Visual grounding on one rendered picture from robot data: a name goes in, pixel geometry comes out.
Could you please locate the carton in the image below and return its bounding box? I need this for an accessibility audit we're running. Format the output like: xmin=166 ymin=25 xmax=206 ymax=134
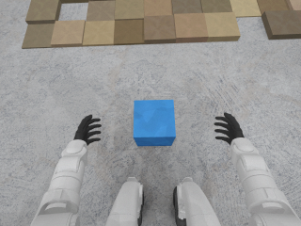
xmin=133 ymin=100 xmax=176 ymax=147

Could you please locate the robot right hand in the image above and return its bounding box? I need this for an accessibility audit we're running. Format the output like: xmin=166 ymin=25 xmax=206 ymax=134
xmin=214 ymin=112 xmax=245 ymax=145

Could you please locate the left robot forearm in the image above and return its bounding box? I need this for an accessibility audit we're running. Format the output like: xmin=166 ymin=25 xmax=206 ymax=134
xmin=30 ymin=139 xmax=88 ymax=226

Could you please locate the left robot shin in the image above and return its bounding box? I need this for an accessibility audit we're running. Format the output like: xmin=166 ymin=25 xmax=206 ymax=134
xmin=127 ymin=177 xmax=141 ymax=218

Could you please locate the right robot forearm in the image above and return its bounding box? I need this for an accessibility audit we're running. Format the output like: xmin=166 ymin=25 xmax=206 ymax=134
xmin=230 ymin=137 xmax=301 ymax=221

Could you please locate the robot right upper arm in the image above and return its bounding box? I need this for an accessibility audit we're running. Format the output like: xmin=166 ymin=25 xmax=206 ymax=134
xmin=248 ymin=212 xmax=301 ymax=226

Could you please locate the robot left hand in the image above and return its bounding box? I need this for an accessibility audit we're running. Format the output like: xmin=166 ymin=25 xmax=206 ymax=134
xmin=73 ymin=114 xmax=101 ymax=146

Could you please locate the robot left upper arm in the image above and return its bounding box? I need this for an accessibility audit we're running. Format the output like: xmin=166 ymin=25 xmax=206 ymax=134
xmin=32 ymin=212 xmax=80 ymax=226

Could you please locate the right robot thigh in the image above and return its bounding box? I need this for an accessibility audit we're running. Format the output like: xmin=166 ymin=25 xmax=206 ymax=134
xmin=177 ymin=182 xmax=221 ymax=226

